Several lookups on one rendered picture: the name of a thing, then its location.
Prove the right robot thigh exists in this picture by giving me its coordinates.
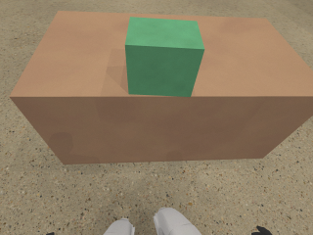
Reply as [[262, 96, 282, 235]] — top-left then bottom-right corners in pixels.
[[153, 208, 201, 235]]

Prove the robot thigh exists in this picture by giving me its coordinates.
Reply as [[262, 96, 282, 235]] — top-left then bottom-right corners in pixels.
[[104, 220, 135, 235], [153, 208, 201, 235]]

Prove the pedestal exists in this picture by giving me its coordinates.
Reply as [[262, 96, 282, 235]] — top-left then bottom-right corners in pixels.
[[9, 11, 313, 165]]

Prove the left robot thigh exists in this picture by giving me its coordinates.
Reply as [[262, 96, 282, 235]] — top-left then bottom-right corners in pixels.
[[104, 220, 135, 235]]

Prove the carton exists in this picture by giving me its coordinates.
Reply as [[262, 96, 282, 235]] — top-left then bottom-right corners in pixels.
[[125, 17, 205, 97]]

